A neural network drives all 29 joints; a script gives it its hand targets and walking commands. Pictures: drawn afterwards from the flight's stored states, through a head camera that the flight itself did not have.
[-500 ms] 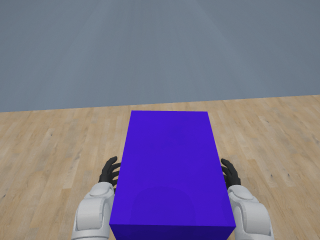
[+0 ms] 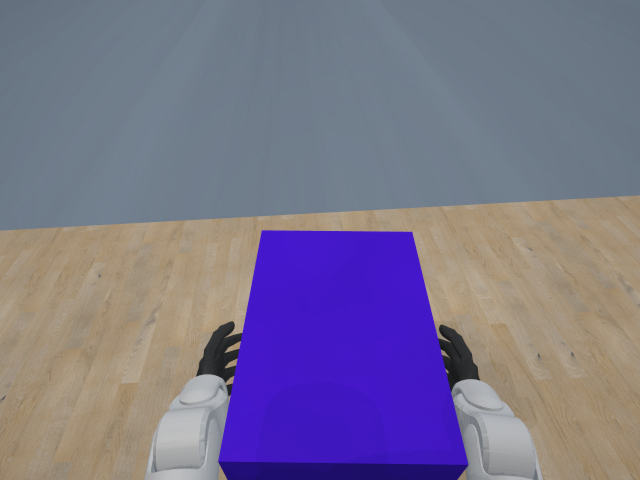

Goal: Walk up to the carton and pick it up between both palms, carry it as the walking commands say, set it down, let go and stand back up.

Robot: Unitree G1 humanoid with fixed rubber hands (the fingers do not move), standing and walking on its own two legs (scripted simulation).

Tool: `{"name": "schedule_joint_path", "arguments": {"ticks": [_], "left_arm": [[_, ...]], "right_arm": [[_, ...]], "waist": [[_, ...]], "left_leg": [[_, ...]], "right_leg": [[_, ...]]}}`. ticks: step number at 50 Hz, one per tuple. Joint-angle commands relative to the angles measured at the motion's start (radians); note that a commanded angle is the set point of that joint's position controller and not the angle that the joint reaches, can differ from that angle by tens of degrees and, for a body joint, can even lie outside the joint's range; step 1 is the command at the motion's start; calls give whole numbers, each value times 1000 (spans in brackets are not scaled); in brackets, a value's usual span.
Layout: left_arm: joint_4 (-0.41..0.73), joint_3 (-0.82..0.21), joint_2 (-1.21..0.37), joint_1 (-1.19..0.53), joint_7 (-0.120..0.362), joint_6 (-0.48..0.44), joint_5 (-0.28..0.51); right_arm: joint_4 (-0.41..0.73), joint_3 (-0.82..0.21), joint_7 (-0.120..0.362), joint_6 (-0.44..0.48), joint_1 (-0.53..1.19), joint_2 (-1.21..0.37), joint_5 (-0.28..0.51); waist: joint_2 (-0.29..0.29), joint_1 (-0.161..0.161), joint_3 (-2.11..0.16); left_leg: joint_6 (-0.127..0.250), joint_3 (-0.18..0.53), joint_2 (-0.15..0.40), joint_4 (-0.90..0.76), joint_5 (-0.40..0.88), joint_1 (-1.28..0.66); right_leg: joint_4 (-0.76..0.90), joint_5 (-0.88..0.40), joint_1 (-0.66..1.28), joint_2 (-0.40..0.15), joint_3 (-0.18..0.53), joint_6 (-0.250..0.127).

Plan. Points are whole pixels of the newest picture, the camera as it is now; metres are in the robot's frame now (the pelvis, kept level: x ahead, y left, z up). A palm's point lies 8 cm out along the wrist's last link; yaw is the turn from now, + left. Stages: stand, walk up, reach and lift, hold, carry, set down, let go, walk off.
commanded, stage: carry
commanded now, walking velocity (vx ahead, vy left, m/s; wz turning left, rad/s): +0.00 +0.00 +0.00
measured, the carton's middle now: (335, 383) +0.29 +0.00 -0.02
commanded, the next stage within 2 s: hold in 0.44 s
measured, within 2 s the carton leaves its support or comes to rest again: neither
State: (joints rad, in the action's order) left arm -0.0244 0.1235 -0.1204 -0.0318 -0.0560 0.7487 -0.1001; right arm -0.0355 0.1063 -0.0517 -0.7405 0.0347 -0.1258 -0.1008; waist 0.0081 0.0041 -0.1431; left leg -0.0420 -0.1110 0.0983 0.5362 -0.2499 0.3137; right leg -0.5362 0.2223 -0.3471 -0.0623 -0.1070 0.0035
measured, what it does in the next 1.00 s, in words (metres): stands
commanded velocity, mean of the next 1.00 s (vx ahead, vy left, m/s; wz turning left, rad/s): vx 0.00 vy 0.00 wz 0.00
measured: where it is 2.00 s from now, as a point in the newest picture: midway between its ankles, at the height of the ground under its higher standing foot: outside the picture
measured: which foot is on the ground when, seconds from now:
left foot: down 0.00-1.00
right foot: down 0.00-1.00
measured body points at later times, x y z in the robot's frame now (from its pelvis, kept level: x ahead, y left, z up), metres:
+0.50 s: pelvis +0.00 +0.00 +0.00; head -0.03 +0.00 +0.45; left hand +0.27 +0.16 +0.03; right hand +0.26 -0.15 +0.02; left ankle +0.01 +0.14 -0.73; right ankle +0.03 -0.12 -0.73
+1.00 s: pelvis +0.01 +0.01 +0.01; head -0.03 +0.01 +0.46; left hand +0.28 +0.15 +0.03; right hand +0.27 -0.16 +0.03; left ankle +0.01 +0.14 -0.73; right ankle +0.03 -0.12 -0.73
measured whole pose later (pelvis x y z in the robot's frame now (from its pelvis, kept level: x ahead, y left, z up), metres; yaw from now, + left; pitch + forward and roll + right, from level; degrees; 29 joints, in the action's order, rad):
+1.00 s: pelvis +0.01 +0.01 +0.01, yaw -5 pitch -9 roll +0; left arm -0.11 0.14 -0.12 -0.07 -0.01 0.74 -0.13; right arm -0.06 0.12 -0.04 -0.75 0.04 -0.13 -0.14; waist 0.00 -0.05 0.04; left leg -0.03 -0.04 0.05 0.37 -0.21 -0.02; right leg -0.38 0.18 -0.05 -0.02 -0.02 0.01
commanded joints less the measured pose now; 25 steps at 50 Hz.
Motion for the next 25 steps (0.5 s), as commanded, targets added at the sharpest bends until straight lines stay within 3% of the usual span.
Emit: {"name": "schedule_joint_path", "arguments": {"ticks": [1,2,3,4,5,6,8,9,12,13,14,15,16,17,18,19,21,22,23,25], "left_arm": [[75,-455,-560,-406,138,-49,118],[178,-529,-589,-407,135,-42,171],[133,-505,-583,-400,136,-38,150],[225,-564,-596,-448,137,-29,197],[112,-485,-564,-412,134,-31,135],[167,-525,-589,-405,135,-30,165],[130,-499,-582,-421,140,-44,148],[171,-528,-579,-406,139,-37,174],[134,-508,-588,-424,139,-28,156],[178,-526,-570,-405,136,-25,177],[221,-559,-598,-438,138,-10,197],[67,-483,-595,-401,143,-19,127],[180,-530,-581,-408,136,-27,179],[99,-499,-582,-386,134,-24,142],[184,-546,-601,-413,133,-22,180],[69,-464,-545,-383,135,-27,123],[115,-487,-566,-411,134,-61,138],[110,-494,-567,-414,135,-68,141],[43,-414,-581,-417,127,-63,57],[125,-454,-571,-478,129,-62,63]], "right_arm": [[89,-475,132,59,401,-557,114],[209,-536,131,57,415,-577,167],[171,-523,133,53,423,-574,153],[270,-575,129,47,473,-597,195],[158,-509,128,47,458,-579,144],[231,-556,131,46,461,-595,178],[143,-516,130,57,411,-592,137],[197,-545,129,50,402,-580,161],[166,-531,128,46,429,-600,153],[230,-551,126,46,423,-567,170],[249,-577,126,27,433,-601,189],[134,-504,132,42,431,-590,135],[235,-552,128,48,421,-579,173],[142,-504,129,42,388,-569,136],[222,-556,130,41,420,-591,175],[109,-485,129,45,393,-553,119],[141,-511,131,74,406,-566,131],[151,-511,130,85,421,-560,136],[120,-525,146,72,523,-591,128],[87,-564,143,64,489,-632,142]], "waist": [[9,-2,-155],[21,-1,-168],[26,-4,-174],[19,-5,-180],[-23,-6,-173],[-18,-12,-178],[-16,-3,-180],[-16,-1,-174],[-14,-4,-177],[4,-6,-188],[-13,-5,-176],[26,-10,-175],[10,-7,-191],[25,-5,-176],[18,-6,-185],[0,-5,-168],[-13,0,-180],[16,0,-187],[82,-110,-14],[25,-76,-63]], "left_leg": [[14,59,59,-84,87,-84],[16,67,58,-94,101,-73],[18,59,59,-85,100,-78],[22,66,58,-92,97,-72],[23,62,61,-95,97,-76],[17,62,63,-96,104,-84],[17,60,56,-83,107,-83],[18,58,59,-84,113,-75],[18,63,61,-93,121,-77],[21,56,57,-93,115,-90],[18,61,56,-87,116,-88],[21,56,57,-96,109,-80],[22,62,60,-99,131,-86],[22,63,64,-103,138,-81],[24,63,67,-100,162,-89],[20,61,70,-97,142,-80],[18,58,61,-90,133,-82],[20,58,63,-96,127,-79],[46,111,-161,-175,3,-183],[49,96,-177,-181,1,-203]], "right_leg": [[144,-15,43,-95,98,-17],[133,-18,54,-83,88,-14],[125,-47,59,-86,92,-15],[123,-35,57,-81,94,-14],[132,-24,54,-81,88,-8],[130,-17,47,-84,94,-14],[133,-31,50,-81,87,-9],[133,-43,54,-83,81,-9],[122,-46,57,-79,83,-10],[129,-52,48,-78,86,-13],[134,-28,41,-76,88,-12],[129,-46,45,-80,93,-14],[120,-63,64,-79,79,-12],[112,-66,50,-72,71,-8],[104,-79,55,-74,70,-7],[109,-68,53,-73,69,-7],[115,-88,59,-82,81,-9],[105,-84,62,-79,69,-9],[139,37,231,126,170,-47],[176,26,303,113,211,-38]]}}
